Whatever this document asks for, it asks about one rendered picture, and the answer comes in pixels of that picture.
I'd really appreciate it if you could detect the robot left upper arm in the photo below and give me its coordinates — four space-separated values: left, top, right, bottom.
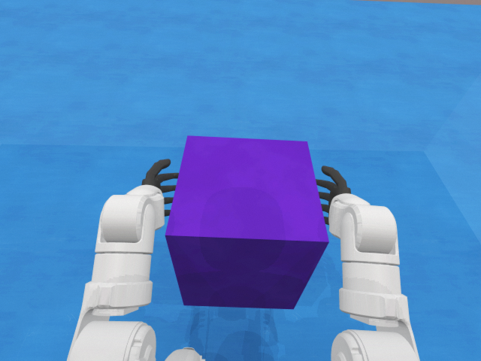
69 321 156 361

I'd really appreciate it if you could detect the carton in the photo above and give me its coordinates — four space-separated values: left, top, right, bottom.
165 135 329 309

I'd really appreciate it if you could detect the right robot forearm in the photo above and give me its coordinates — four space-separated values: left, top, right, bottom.
328 193 420 361

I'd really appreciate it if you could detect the right robot hand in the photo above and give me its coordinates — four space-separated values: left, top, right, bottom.
316 166 351 225

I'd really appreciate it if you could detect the left robot forearm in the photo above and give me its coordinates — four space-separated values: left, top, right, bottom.
67 185 165 361

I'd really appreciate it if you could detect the robot right upper arm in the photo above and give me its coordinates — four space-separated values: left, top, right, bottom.
331 329 418 361

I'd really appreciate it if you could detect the left robot hand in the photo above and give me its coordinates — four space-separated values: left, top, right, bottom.
141 159 179 217

